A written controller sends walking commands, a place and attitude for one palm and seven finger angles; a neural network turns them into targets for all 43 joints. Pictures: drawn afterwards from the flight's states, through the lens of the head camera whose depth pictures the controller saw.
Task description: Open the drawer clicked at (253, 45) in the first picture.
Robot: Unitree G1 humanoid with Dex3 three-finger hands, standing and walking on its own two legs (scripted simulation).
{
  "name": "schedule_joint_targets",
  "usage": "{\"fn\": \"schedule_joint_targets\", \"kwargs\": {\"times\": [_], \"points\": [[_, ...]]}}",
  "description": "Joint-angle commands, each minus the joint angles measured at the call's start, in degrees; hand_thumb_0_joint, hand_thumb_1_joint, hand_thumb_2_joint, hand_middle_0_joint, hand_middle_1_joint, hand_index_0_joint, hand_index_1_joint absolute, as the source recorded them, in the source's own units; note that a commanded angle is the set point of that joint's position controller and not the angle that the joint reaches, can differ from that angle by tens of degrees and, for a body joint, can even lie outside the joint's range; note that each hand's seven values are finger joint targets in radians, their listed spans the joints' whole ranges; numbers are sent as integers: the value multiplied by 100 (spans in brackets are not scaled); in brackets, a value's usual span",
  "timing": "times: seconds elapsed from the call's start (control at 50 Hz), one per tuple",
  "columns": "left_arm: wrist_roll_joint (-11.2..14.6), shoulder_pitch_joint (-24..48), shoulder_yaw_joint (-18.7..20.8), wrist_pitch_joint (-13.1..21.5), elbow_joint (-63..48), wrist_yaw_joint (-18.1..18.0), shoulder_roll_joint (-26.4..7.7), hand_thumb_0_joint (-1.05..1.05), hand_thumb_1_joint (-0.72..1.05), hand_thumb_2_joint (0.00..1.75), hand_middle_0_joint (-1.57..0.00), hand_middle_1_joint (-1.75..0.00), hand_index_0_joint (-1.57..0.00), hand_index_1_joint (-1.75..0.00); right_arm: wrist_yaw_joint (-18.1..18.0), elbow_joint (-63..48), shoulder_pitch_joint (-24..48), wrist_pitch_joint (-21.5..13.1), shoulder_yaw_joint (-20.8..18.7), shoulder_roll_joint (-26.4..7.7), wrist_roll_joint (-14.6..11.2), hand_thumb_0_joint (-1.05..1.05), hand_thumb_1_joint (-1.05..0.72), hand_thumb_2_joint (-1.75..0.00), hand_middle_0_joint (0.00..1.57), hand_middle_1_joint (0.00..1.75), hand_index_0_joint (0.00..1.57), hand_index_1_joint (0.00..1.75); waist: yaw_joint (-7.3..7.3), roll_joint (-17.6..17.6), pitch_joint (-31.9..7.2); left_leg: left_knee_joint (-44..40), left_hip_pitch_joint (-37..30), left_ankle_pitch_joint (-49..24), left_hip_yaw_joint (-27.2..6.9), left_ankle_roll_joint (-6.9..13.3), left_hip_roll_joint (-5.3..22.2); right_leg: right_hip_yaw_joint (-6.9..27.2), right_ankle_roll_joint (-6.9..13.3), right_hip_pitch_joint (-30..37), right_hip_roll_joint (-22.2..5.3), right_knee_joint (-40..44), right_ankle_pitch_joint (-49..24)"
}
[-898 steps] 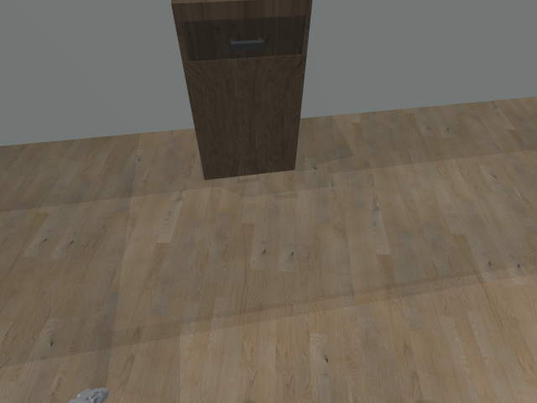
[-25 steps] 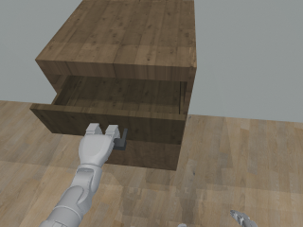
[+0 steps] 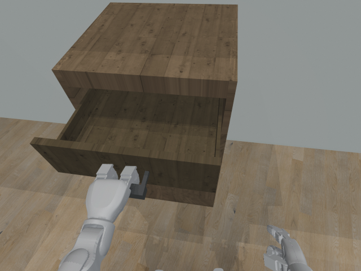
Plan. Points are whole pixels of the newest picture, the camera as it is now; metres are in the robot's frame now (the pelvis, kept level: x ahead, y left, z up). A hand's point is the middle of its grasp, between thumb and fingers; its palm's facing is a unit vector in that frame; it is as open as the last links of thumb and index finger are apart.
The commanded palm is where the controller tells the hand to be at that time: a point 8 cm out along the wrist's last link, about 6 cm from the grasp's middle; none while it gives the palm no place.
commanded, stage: pull the drawer open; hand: left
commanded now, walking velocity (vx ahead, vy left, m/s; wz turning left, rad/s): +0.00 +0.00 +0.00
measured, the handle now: (122, 180) +0.32 +0.17 +0.00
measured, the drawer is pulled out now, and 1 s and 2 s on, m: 0.20 0.30 0.29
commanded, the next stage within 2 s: open the thumb to release the handle in 1.02 s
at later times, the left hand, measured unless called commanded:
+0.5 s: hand (109, 230) +0.21 +0.18 -0.02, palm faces -0.01 -0.11 -0.99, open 5.8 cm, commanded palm +0.18 +0.19 +0.03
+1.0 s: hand (103, 248) +0.18 +0.18 -0.02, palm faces -0.05 -0.13 -0.99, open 5.9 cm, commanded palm +0.12 +0.19 +0.03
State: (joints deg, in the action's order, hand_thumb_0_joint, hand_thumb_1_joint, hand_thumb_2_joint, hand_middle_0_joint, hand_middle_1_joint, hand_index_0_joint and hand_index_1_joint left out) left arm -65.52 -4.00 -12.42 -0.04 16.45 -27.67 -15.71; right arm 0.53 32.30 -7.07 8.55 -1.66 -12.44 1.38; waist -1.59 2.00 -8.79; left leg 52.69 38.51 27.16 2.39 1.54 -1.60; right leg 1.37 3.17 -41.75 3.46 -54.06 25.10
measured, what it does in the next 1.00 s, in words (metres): stands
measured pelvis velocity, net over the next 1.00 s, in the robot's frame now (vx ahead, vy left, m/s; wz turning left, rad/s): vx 0.00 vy -0.01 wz -0.02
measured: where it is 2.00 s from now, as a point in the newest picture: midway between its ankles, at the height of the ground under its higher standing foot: outside the picture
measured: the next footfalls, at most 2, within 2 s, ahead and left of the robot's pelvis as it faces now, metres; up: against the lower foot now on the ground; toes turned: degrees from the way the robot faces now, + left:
none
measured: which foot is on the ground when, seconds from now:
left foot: down 0.00-1.00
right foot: down 0.00-1.00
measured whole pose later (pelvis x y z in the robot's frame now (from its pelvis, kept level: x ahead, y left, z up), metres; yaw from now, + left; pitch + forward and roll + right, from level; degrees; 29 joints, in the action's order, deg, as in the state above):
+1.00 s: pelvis +0.00 -0.01 -0.02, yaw -1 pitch +16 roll +3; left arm -62.9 -34.9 -4.1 8.1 -8.0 -28.4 -18.6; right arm 3.8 26.4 -8.8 6.2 0.3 -12.9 4.1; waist -2.2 1.1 -10.4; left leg 59.3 43.9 31.1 4.3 0.6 -1.0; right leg 2.9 4.3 -48.8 4.4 -62.7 29.1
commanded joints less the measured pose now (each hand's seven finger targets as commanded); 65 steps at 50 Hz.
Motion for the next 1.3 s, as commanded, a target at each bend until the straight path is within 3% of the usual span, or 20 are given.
{"fn": "schedule_joint_targets", "kwargs": {"times": [0.0, 0.08, 0.12, 0.18, 0.28, 0.42, 0.56, 0.62, 0.68, 0.7, 0.8, 0.84, 0.94, 1.08, 1.1, 1.14, 1.16, 1.24, 1.26, 1.28], "points": [[192, 282, 743, -1, -1404, -309, -736, 0, 90, 90, -40, -135, -40, -135, -3, -939, 486, -284, -163, -565, -3, 0, -90, -90, 20, 30, 20, 30, -102, -424, -1461, -484, -611, -1667, -175, 3, -158, 475, 49, 1199, -97, 822, -2031], [235, -300, 761, 63, -1640, -328, -688, 0, 90, 90, -40, -135, -40, -135, 30, -1019, 497, -330, -141, -552, 4, 0, -90, -90, 20, 30, 20, 30, -137, -399, -1349, -487, -511, -1623, -175, -2, -164, 496, 48, 1260, -118, 798, -2158], [199, -613, 951, 94, -1828, -378, -854, 0, 90, 90, -40, -135, -40, -135, 58, -1078, 551, -333, -126, -568, 26, 0, -90, -90, 20, 30, 20, 30, -201, -310, -1402, -448, -555, -1729, -169, -21, -159, 580, 77, 1216, -96, 769, -2231], [246, -1076, 876, 121, -1993, -432, -721, 0, 90, 90, -40, -135, -40, -135, 95, -1109, 532, -360, -118, -543, 27, 0, -90, -90, 20, 30, 20, 30, -175, -443, -1298, -401, -442, -1672, -178, -17, -171, 550, 61, 1239, -112, 704, -2341], [177, -1270, 947, 139, -2304, -556, -766, 0, 90, 90, -40, -135, -40, -135, 134, -1131, 518, -361, -135, -570, 75, 0, -90, -90, 20, 30, 20, 30, -132, -354, -1277, -285, -456, -1581, -182, -26, -159, 564, 82, 946, -89, 616, -2090], [249, -2089, 1202, 266, -2686, -602, -937, 0, 90, 90, -40, -135, -40, -135, 174, -1222, 549, -399, -94, -558, 112, 0, -90, -90, 20, 30, 20, 30, -232, -434, -1387, -178, -392, -1717, -193, -44, -177, 656, 96, 960, -86, 494, -2362], [242, -2327, 1042, 335, -2953, -545, -825, 0, 90, 90, -40, -135, -40, -135, 219, -1327, 524, -419, -76, -560, 165, 0, -90, -90, 20, 30, 20, 30, -160, -419, -1076, -55, -385, -1329, -193, -39, -175, 688, 121, 419, -76, 520, -1584], [284, -2531, 1287, 411, -3167, -540, -1021, 0, 90, 90, -40, -135, -40, -135, 204, -1399, 489, -439, -59, -565, 176, 0, -90, -90, 20, 30, 20, 30, -222, -353, -1212, -21, -347, -1268, -183, -25, -191, 725, 125, 505, -87, 524, -1555], [336, -2988, 1185, 500, -3187, -489, -913, 0, 90, 90, -40, -135, -40, -135, 227, -1450, 470, -462, -41, -526, 167, 0, -90, -90, 20, 30, 20, 30, -254, -350, -1060, 10, -247, -1272, -181, -18, -203, 658, 122, 508, -103, 468, -1627], [330, -2932, 1242, 520, -3257, -478, -992, 0, 90, 90, -40, -135, -40, -135, 240, -1442, 478, -458, -42, -536, 200, 0, -90, -90, 20, 30, 20, 30, -241, -496, -1041, 85, -232, -1223, -175, -39, -219, 830, 128, 349, -108, 494, -1495], [372, -3464, 1418, 695, -3378, -458, -1071, 0, 90, 90, -40, -135, -40, -135, 258, -1497, 447, -489, -20, -526, 234, 0, -90, -90, 20, 30, 20, 30, -322, -433, -994, 152, -106, -1148, -170, -34, -246, 872, 149, 287, -119, 456, -1425], [384, -3860, 1436, 780, -3431, -448, -1062, 0, 90, 90, -40, -135, -40, -135, 300, -1548, 424, -522, 17, -506, 231, 0, -90, -90, 20, 30, 20, 30, -398, -249, -1087, 120, -140, -1279, -171, -34, -236, 781, 181, 341, -97, 349, -1555], [459, -4511, 1606, 898, -3496, -430, -1136, 0, 90, 90, -40, -135, -40, -135, 339, -1587, 421, -547, 49, -495, 240, 0, -90, -90, 20, 30, 20, 30, -476, -300, -1122, 188, 9, -1477, -156, -43, -251, 844, 172, 481, -107, 259, -1994], [500, -4743, 1784, 1085, -3651, -457, -1220, 0, 90, 90, -40, -135, -40, -135, 353, -1537, 394, -563, 25, -502, 304, 0, -90, -90, 20, 30, 20, 30, -456, -400, -1274, 363, 134, -1606, -149, -59, -290, 1051, 130, 522, -179, 188, -2618], [282, -2727, 1761, 1041, -3590, -551, -1401, 0, 90, 90, -40, -135, -40, -135, 301, -1284, 386, -459, -49, -648, 367, 0, -90, -90, 20, 30, 20, 30, 44, -517, -1049, 567, 286, -1303, -225, -20, -255, 1038, 99, -81, -216, 123, -2336], [223, -2947, 1967, 1030, -3433, -689, -1364, 0, 76, 84, -39, -134, -39, -134, 220, -1361, 270, -502, -99, -585, 409, 0, -90, -90, 20, 30, 20, 30, -159, -328, -1322, 587, 204, -1151, -175, -25, -255, 1006, 120, -67, -161, 134, -1865], [270, -3101, 1844, 992, -3251, -683, -1191, 0, 69, 81, -38, -133, -38, -133, 196, -1346, 245, -510, -122, -568, 369, 0, -90, -90, 20, 30, 20, 30, -131, -346, -1332, 563, 222, -1181, -180, -5, -246, 876, 111, 56, -149, 129, -2019], [403, -3049, 1903, 859, -3330, -680, -1328, 0, 41, 69, -36, -130, -36, -130, 175, -1359, 216, -468, -129, -574, 302, 0, -90, -90, 20, 30, 20, 30, -191, -440, -1769, 479, 29, -1478, -172, -28, -262, 838, 73, 313, -153, 80, -2299], [422, -3143, 1785, 830, -3247, -659, -1208, 0, 34, 66, -36, -129, -36, -129, 153, -1356, 213, -461, -138, -560, 265, 0, -90, -90, 20, 30, 20, 30, -185, -465, -1647, 404, 90, -1503, -181, -6, -242, 642, 53, 478, -151, 83, -2433], [442, -3060, 1729, 788, -3275, -629, -1228, 0, 27, 63, -35, -128, -35, -128, 161, -1365, 267, -441, -122, -568, 257, 0, -90, -90, 20, 30, 20, 30, -183, -540, -1621, 418, 62, -1456, -164, -22, -263, 770, 42, 402, -171, 158, -2327]]}}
